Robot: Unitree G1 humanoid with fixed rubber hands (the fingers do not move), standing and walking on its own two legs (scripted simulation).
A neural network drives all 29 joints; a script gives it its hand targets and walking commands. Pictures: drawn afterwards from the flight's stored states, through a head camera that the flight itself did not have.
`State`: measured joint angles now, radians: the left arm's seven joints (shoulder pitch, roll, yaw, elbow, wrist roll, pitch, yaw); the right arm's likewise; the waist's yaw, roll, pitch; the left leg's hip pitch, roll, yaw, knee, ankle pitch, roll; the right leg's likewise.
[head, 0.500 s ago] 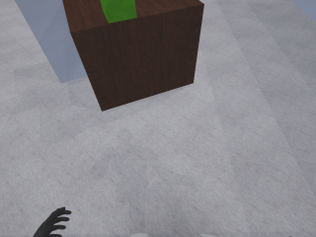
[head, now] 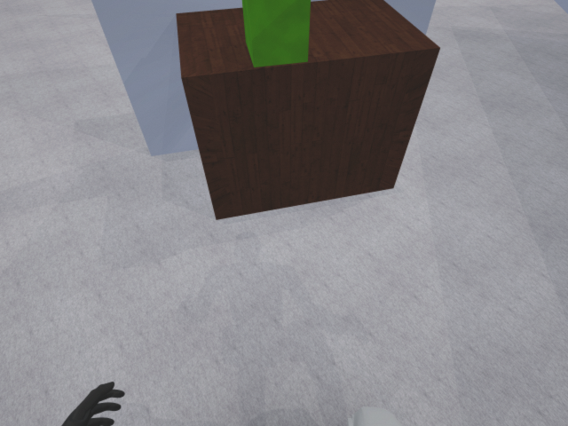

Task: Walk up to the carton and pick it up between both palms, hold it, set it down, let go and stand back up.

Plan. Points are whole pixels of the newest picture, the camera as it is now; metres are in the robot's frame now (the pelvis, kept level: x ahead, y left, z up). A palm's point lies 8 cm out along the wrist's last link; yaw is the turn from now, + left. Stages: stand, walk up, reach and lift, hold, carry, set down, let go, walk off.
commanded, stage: walk up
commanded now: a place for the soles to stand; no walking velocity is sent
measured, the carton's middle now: (274, 13) +1.25 +0.06 +0.06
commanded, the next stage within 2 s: none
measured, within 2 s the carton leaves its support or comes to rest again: neither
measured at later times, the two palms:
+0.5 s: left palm (116, 378) +0.21 +0.29 -0.10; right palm (519, 347) +0.25 -0.35 -0.08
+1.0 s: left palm (166, 312) +0.32 +0.24 -0.09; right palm (507, 265) +0.41 -0.40 -0.09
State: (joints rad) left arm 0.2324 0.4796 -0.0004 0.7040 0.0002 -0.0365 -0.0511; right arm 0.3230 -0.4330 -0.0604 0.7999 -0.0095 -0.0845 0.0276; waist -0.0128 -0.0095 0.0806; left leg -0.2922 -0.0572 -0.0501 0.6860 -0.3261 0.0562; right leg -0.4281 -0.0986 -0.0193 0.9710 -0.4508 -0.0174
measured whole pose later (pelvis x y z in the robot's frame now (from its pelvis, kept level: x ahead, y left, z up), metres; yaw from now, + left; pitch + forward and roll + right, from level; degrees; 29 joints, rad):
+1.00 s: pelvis +0.27 -0.09 -0.01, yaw +10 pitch +1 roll +0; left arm 0.25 0.46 0.00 0.70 0.00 -0.04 -0.06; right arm 0.31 -0.44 -0.06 0.80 -0.01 -0.10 0.00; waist 0.04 -0.02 0.06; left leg -0.60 -0.04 -0.05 0.97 -0.44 0.05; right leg -0.40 -0.05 -0.06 0.78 -0.39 0.00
